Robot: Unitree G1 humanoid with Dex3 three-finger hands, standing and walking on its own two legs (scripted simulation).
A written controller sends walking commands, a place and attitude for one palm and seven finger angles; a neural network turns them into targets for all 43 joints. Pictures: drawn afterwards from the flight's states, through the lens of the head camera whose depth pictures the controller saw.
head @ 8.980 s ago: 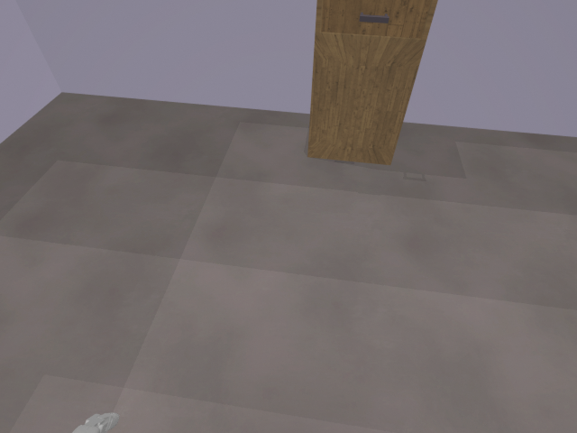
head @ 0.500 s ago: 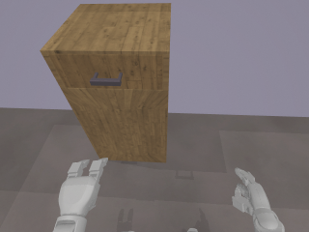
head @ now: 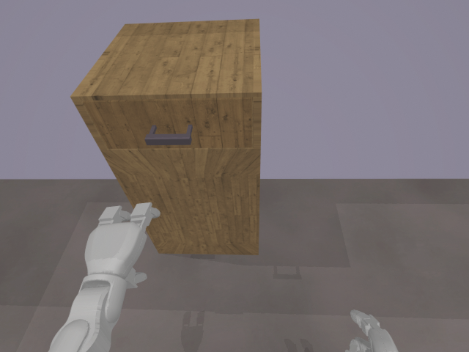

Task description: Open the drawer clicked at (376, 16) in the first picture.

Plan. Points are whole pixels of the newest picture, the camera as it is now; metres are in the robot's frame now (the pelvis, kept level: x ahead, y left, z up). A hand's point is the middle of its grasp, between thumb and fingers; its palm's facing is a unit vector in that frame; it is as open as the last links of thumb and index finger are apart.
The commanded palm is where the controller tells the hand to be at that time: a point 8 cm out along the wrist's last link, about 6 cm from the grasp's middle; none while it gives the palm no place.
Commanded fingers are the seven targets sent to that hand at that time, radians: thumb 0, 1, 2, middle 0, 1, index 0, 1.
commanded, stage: raise the hand with hooked fingers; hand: left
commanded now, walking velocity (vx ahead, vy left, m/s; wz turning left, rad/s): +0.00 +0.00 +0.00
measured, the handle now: (170, 134) +0.60 +0.24 +0.00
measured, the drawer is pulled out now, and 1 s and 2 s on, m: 0.00 0.00 0.00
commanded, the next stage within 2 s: move the hooked fingers above the handle in 0.96 s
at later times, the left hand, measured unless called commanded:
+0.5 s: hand (117, 193) +0.33 +0.24 +0.10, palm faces +0.06 -0.05 -1.00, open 13.8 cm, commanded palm +0.31 +0.24 +0.16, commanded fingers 0.00 -0.50 0.30 -0.30 -1.20 -0.30 -1.20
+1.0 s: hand (111, 185) +0.34 +0.25 +0.11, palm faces +0.10 -0.04 -0.99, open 13.8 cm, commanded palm +0.31 +0.25 +0.17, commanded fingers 0.00 -0.50 0.30 -0.30 -1.20 -0.30 -1.20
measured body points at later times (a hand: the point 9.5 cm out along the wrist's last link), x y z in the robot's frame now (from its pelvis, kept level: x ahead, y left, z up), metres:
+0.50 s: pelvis +0.04 -0.01 +0.02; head +0.06 -0.04 +0.46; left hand +0.32 +0.24 +0.16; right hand +0.27 -0.20 -0.09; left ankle +0.00 +0.11 -0.72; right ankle +0.06 -0.13 -0.72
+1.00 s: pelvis +0.04 +0.00 +0.02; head +0.07 -0.04 +0.47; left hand +0.33 +0.25 +0.17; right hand +0.24 -0.22 -0.10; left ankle +0.00 +0.11 -0.72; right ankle +0.06 -0.13 -0.72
